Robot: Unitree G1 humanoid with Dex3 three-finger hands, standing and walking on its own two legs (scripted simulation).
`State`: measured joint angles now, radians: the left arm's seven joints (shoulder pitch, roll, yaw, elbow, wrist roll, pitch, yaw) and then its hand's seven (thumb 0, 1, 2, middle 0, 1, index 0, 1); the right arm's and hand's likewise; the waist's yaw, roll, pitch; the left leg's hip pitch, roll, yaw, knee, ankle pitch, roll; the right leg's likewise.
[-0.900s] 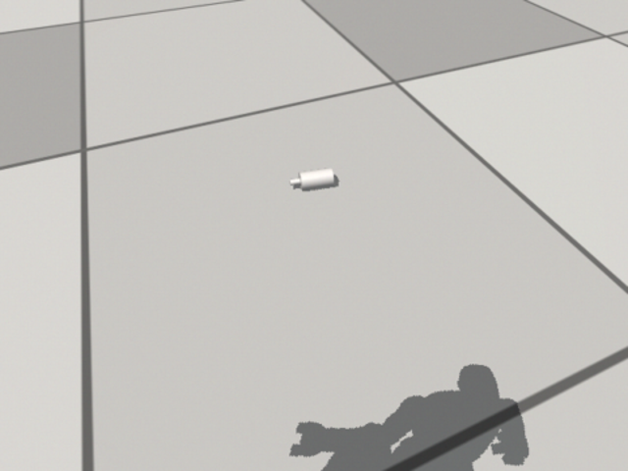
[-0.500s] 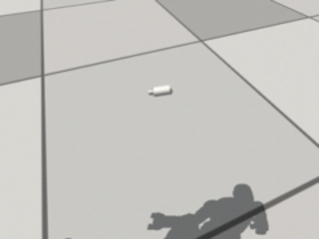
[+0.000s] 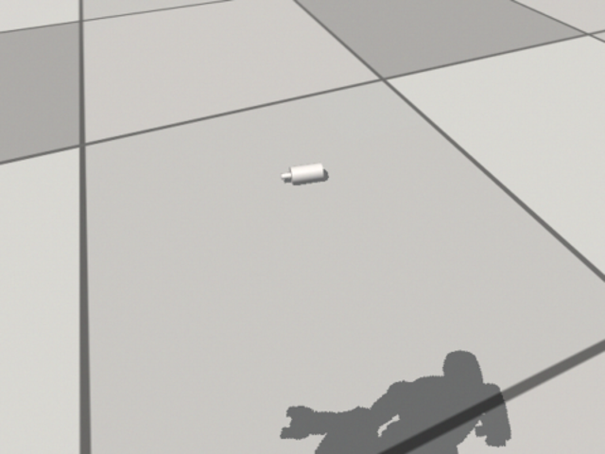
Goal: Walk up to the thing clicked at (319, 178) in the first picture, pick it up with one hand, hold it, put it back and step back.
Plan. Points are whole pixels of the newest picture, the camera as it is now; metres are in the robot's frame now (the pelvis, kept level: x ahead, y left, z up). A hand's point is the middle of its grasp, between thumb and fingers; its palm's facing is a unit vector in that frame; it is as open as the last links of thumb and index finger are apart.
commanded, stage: stand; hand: left
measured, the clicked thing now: (301, 173) +1.44 +0.07 -0.74
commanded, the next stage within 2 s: walk up in 0.22 s
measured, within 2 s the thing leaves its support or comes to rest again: neither
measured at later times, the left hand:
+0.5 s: hand (151, 447) +0.15 +0.25 -0.14, palm faces +0.00 -0.92 -0.39, open 7.4 cm
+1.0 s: hand (220, 386) +0.25 +0.17 -0.20, palm faces +0.09 -0.95 -0.28, open 7.4 cm
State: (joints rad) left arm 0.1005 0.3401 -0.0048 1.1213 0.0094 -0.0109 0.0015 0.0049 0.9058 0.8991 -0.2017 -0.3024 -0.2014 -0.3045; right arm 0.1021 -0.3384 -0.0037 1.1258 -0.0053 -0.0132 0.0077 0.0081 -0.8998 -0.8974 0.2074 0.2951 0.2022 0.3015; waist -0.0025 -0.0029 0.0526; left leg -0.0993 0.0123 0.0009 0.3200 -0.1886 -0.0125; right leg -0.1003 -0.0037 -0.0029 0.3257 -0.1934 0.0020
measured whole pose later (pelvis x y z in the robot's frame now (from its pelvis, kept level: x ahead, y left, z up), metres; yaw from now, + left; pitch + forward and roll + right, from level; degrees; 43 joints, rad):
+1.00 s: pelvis +0.26 -0.09 -0.03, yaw +7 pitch -3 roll +0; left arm 0.32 0.42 0.07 0.91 0.03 -0.01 -0.07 0.01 0.91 0.90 -0.20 -0.30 -0.20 -0.30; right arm 0.24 -0.40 -0.08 0.86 -0.01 -0.11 0.04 0.01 -0.90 -0.90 0.21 0.30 0.20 0.30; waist 0.03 -0.09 0.09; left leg -0.39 0.04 0.08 0.68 -0.25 0.03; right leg -0.22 -0.01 -0.04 1.01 -0.52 -0.05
